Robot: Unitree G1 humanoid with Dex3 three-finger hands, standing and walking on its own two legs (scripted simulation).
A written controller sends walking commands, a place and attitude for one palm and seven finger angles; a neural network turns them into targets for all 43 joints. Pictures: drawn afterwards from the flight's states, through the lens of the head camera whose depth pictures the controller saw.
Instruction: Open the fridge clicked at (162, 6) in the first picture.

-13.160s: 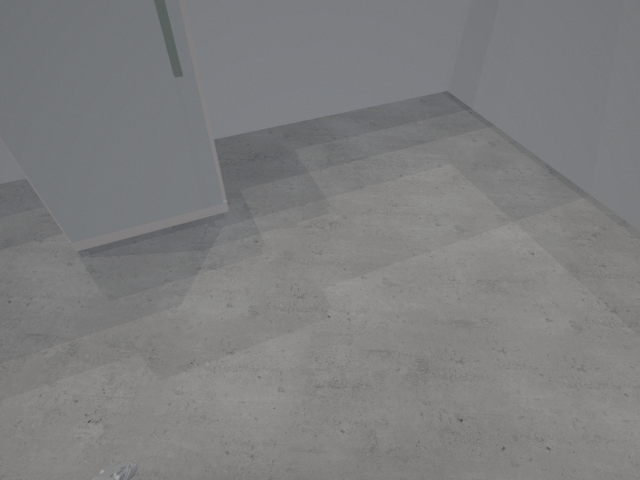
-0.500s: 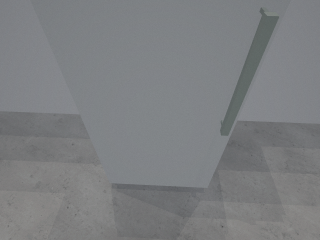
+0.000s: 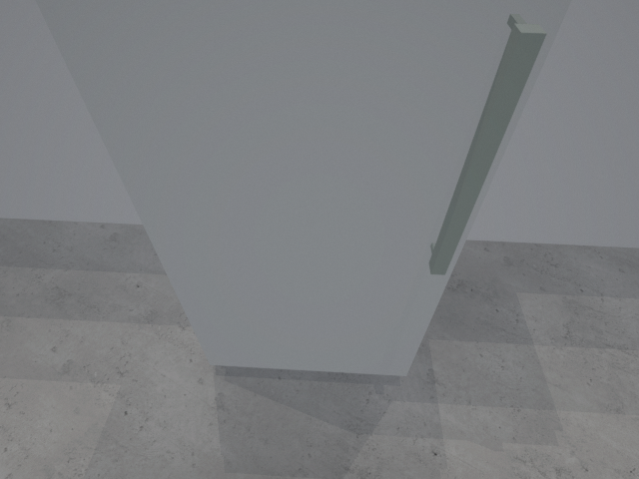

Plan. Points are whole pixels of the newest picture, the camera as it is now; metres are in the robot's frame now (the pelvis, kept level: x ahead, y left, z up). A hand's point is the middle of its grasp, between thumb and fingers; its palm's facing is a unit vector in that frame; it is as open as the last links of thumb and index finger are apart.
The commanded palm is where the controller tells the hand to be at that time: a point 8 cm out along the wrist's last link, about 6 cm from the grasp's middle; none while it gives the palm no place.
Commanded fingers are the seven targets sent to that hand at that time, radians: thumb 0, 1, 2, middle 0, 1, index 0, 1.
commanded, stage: come to a stop and stand still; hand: right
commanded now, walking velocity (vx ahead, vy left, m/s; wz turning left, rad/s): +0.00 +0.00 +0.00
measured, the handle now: (467, 172) +0.51 -0.19 +0.12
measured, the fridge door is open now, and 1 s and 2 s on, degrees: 0 0 0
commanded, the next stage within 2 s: look again from close up in 0.74 s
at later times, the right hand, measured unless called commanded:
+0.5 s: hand out of the picture +0.01 -0.16 -0.18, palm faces +0.05 +0.98 -0.17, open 7.4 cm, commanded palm none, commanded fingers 0.00 -0.90 -0.90 0.20 0.30 0.20 0.30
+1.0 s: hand out of the picture +0.04 -0.18 -0.18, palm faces +0.03 +0.97 -0.22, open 7.4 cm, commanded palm none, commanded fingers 0.00 -0.90 -0.90 0.20 0.30 0.20 0.30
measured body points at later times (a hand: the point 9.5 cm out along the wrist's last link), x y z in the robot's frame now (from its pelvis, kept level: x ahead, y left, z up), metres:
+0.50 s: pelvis +0.03 +0.00 +0.00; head +0.05 +0.00 +0.45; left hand +0.02 +0.21 -0.16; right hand +0.01 -0.21 -0.16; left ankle +0.03 +0.08 -0.74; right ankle -0.01 -0.10 -0.74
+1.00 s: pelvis +0.03 +0.00 -0.01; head +0.03 +0.01 +0.44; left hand +0.05 +0.24 -0.16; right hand +0.04 -0.23 -0.16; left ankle +0.03 +0.08 -0.74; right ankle -0.01 -0.10 -0.74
